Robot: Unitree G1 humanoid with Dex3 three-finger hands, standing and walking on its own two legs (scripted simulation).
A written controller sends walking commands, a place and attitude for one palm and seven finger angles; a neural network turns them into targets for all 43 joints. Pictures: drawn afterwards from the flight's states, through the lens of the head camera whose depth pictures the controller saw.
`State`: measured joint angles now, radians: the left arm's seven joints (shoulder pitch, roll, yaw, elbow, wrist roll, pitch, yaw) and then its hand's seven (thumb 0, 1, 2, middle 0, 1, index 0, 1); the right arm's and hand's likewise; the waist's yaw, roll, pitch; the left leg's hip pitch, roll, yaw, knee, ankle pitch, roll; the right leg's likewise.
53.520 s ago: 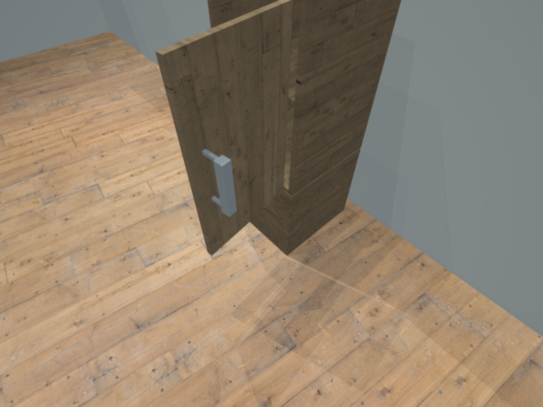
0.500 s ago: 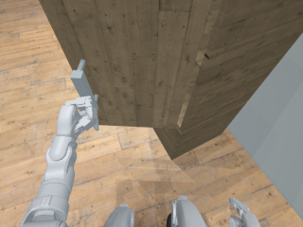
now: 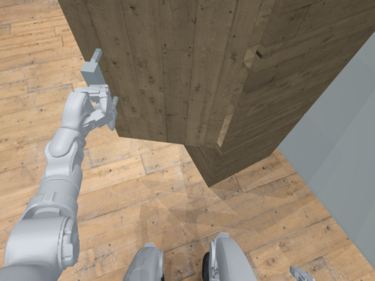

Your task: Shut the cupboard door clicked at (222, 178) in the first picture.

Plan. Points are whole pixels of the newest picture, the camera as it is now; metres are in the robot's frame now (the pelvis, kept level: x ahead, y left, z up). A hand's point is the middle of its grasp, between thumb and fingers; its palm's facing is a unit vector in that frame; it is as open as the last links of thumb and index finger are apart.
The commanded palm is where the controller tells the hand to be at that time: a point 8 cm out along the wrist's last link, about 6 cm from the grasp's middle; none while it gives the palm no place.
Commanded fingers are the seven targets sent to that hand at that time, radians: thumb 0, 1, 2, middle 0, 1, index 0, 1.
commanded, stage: push the door shut along its arc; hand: left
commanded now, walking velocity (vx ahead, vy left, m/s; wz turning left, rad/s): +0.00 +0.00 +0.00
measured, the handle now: (104, 87) +0.53 +0.19 +0.05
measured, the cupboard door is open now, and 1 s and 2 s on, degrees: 55 37 28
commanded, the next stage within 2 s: pull the fist back off the door in 1.32 s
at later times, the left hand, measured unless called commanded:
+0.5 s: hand (123, 92) +0.51 +0.14 +0.06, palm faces -0.30 -0.95 -0.04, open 3.1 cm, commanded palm +0.51 +0.16 +0.05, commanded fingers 0.00 0.90 0.90 -1.30 -1.50 -1.30 -1.50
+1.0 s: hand (152, 72) +0.57 +0.08 +0.06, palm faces -0.43 -0.90 -0.02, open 2.9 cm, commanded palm +0.57 +0.12 +0.05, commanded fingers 0.00 0.90 0.90 -1.30 -1.50 -1.30 -1.50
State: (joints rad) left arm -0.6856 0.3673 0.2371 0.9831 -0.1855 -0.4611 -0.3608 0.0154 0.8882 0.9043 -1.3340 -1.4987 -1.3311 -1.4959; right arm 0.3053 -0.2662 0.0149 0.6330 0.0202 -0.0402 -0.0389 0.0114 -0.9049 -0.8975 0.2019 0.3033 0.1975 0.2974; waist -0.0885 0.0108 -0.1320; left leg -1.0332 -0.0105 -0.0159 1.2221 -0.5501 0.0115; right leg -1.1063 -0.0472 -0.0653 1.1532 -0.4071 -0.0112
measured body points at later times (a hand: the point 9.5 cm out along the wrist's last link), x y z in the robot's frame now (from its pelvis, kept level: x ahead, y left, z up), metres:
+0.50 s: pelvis -0.01 +0.01 -0.02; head +0.14 +0.04 +0.41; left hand +0.52 +0.19 +0.06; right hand +0.02 -0.26 -0.12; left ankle +0.02 +0.11 -0.63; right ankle +0.07 -0.12 -0.63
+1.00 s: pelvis +0.01 +0.01 -0.03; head +0.18 +0.01 +0.39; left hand +0.58 +0.13 +0.06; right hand -0.01 -0.25 -0.13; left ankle +0.02 +0.11 -0.63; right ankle +0.07 -0.12 -0.63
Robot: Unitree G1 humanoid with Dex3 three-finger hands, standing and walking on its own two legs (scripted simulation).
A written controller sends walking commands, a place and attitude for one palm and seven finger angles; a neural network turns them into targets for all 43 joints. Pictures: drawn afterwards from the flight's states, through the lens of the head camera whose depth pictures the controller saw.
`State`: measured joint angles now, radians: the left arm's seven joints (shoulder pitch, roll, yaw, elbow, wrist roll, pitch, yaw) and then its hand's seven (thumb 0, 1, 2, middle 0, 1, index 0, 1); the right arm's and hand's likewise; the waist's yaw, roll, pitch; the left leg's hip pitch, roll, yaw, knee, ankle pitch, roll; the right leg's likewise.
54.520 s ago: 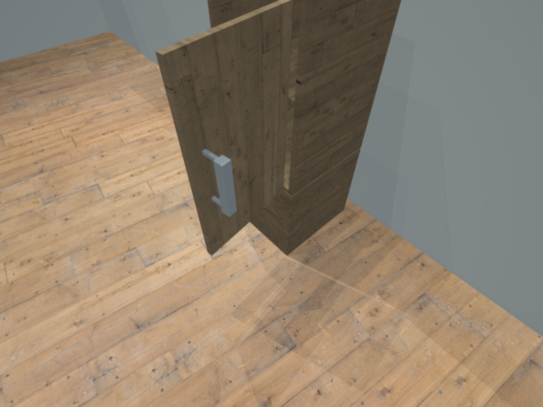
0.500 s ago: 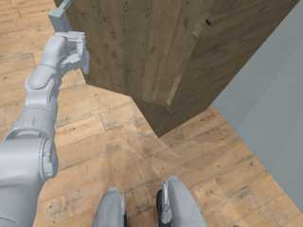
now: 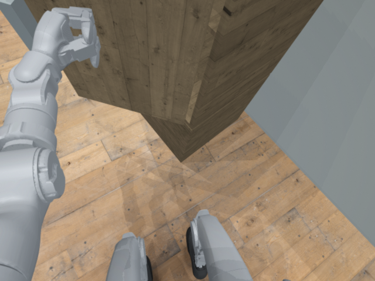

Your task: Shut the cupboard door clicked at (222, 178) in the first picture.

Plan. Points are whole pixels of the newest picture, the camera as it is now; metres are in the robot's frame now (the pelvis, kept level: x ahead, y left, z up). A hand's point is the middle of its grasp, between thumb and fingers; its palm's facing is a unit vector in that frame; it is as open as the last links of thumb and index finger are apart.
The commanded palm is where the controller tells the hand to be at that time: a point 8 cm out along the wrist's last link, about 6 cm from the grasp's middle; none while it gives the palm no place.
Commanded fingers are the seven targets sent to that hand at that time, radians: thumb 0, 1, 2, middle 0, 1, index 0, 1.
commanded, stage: push the door shut along its arc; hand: left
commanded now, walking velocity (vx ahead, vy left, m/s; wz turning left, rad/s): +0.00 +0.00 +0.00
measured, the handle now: (41, 31) +0.61 +0.19 +0.07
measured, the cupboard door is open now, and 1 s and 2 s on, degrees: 37 28 28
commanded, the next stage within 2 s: pull the fist back off the door in 0.32 s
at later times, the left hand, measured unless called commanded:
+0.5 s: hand (96, 39) +0.57 +0.09 +0.09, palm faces -0.30 -0.95 +0.05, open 3.0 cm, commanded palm +0.58 +0.10 +0.08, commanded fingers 0.00 0.90 0.90 -1.30 -1.50 -1.30 -1.50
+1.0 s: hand (109, 43) +0.55 +0.07 +0.09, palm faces +0.02 -1.00 -0.02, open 3.1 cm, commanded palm +0.51 +0.11 +0.08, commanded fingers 0.00 0.90 0.90 -1.30 -1.50 -1.30 -1.50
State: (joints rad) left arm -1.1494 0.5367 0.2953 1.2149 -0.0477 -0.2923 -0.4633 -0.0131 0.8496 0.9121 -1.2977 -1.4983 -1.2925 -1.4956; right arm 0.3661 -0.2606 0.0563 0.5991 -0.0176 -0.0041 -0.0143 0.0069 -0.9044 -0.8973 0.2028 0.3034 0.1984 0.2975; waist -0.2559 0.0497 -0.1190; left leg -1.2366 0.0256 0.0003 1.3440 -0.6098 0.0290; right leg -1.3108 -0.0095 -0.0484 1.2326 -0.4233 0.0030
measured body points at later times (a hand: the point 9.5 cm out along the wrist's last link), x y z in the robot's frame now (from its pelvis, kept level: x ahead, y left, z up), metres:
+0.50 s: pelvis -0.02 -0.01 -0.02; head +0.17 +0.03 +0.39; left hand +0.58 +0.14 +0.09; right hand -0.02 -0.28 -0.11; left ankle +0.00 +0.10 -0.61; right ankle +0.07 -0.13 -0.61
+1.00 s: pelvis +0.00 -0.01 +0.02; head +0.16 -0.01 +0.44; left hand +0.55 +0.12 +0.09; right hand -0.05 -0.24 -0.09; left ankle +0.00 +0.10 -0.61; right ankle +0.07 -0.13 -0.61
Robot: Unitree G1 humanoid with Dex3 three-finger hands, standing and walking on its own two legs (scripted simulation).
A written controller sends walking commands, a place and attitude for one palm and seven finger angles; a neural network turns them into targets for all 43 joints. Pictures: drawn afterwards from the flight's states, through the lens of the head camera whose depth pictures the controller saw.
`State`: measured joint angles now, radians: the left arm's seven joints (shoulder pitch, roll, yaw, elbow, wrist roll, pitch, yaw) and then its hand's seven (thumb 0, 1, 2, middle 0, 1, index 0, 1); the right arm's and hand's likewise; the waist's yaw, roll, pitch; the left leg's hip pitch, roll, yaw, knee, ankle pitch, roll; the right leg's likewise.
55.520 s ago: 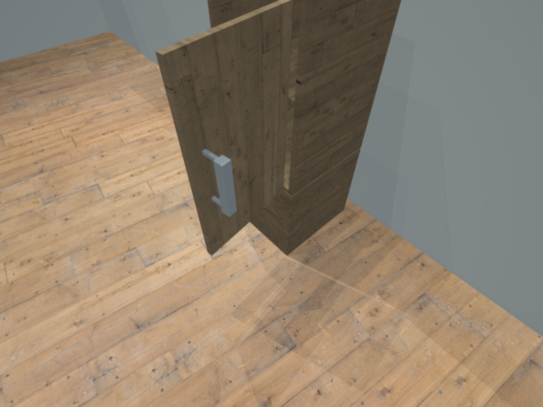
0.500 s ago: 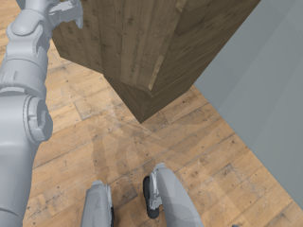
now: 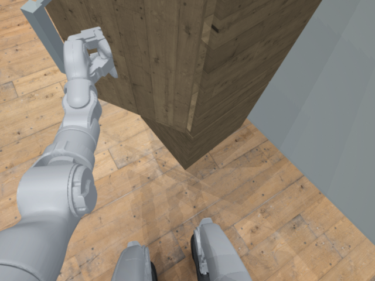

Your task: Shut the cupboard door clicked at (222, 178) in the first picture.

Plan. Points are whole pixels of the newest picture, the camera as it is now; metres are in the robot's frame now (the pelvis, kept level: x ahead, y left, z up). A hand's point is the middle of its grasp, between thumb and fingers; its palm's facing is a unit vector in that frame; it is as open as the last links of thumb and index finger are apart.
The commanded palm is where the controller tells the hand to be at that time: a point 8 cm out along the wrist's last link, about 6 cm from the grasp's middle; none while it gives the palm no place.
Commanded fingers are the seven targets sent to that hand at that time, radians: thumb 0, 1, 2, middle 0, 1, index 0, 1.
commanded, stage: pull the fist back off the door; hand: left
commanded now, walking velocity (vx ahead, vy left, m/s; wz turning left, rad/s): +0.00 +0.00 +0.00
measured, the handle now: (59, 36) +0.65 +0.18 +0.06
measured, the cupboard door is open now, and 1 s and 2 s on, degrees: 28 28 28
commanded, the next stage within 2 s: draw the hand back to the body in 0.30 s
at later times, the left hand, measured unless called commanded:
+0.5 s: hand (107, 83) +0.50 +0.08 +0.07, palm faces +0.02 -1.00 -0.01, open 3.1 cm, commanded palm +0.45 +0.14 +0.08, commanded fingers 0.00 0.90 0.90 -1.30 -1.50 -1.30 -1.50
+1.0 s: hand (33, 135) +0.36 +0.16 +0.16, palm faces +0.02 -0.99 -0.11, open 3.1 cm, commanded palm +0.32 +0.22 +0.17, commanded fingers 0.00 0.90 0.90 -1.02 -1.20 -1.02 -1.20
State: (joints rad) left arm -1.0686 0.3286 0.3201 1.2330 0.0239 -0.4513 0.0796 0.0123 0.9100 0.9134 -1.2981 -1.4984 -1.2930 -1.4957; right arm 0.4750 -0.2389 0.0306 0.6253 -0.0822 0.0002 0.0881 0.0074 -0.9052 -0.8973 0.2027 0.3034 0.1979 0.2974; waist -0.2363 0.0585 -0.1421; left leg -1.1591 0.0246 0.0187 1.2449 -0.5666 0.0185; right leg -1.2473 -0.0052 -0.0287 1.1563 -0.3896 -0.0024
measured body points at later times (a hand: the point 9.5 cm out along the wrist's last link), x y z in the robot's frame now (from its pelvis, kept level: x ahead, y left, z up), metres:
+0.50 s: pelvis +0.01 -0.01 +0.01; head +0.14 +0.00 +0.45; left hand +0.49 +0.14 +0.08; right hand +0.09 -0.26 -0.11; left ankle +0.00 +0.11 -0.63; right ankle +0.07 -0.12 -0.63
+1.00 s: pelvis +0.03 +0.00 +0.08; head +0.05 -0.01 +0.53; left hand +0.35 +0.21 +0.17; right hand +0.18 -0.25 -0.01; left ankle +0.00 +0.11 -0.63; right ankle +0.07 -0.12 -0.63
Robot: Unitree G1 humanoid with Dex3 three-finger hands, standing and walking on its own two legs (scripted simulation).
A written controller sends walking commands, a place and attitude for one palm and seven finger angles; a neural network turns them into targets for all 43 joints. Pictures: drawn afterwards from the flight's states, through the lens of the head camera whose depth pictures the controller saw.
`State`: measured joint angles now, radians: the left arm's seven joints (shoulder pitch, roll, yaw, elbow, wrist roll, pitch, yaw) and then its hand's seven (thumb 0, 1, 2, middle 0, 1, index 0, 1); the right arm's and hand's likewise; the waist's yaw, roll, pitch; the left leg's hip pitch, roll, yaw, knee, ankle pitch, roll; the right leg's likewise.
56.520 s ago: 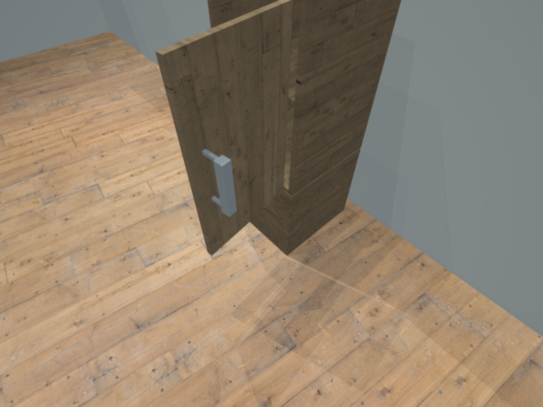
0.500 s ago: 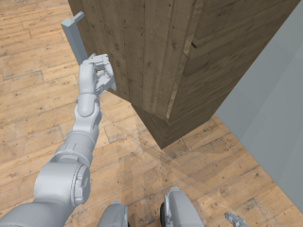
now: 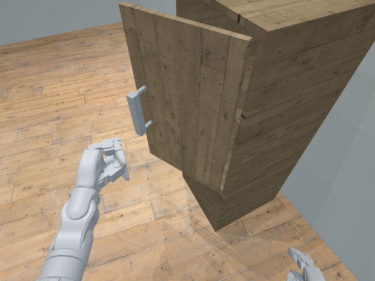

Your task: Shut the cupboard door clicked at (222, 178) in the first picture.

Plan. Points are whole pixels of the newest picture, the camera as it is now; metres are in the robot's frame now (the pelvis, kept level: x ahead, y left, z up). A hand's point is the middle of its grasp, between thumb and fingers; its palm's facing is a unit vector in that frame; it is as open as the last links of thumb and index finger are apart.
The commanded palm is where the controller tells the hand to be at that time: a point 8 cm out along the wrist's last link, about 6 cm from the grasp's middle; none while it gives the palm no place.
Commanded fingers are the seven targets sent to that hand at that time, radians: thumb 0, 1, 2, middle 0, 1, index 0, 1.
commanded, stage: draw the hand back to the body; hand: left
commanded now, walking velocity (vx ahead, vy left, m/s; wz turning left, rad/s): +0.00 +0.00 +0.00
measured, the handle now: (142, 111) +0.62 +0.17 -0.03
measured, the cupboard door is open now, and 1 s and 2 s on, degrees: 28 28 28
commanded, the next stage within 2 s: step back with the hand held close in 1.00 s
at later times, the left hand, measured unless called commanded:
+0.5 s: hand (24, 189) +0.23 +0.26 +0.17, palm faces +0.39 -0.85 -0.34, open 5.2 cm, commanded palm +0.18 +0.30 +0.19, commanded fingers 0.00 0.90 0.90 -0.34 -0.45 -0.34 -0.45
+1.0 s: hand out of the picture +0.20 +0.26 +0.20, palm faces +0.48 -0.79 -0.38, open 7.4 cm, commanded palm +0.15 +0.30 +0.21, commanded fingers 0.00 0.90 0.90 -0.20 -0.30 -0.20 -0.30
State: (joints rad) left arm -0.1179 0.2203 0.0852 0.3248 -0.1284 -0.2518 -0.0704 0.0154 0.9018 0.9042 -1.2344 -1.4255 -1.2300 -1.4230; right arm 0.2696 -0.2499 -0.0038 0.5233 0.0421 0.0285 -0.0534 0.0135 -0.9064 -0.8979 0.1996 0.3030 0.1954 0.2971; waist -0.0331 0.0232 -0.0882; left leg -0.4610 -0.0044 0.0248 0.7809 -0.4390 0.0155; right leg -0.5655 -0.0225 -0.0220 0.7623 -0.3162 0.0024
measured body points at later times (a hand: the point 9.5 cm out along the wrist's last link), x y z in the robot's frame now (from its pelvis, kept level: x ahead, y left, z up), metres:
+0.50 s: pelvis +0.03 +0.01 +0.03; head +0.00 -0.01 +0.48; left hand +0.21 +0.30 +0.19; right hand +0.22 -0.19 -0.05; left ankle -0.03 +0.11 -0.71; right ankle +0.04 -0.12 -0.71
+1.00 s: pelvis +0.01 -0.01 +0.03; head -0.02 -0.03 +0.48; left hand +0.16 +0.30 +0.22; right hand +0.19 -0.22 -0.06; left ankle -0.03 +0.11 -0.71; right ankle +0.04 -0.12 -0.71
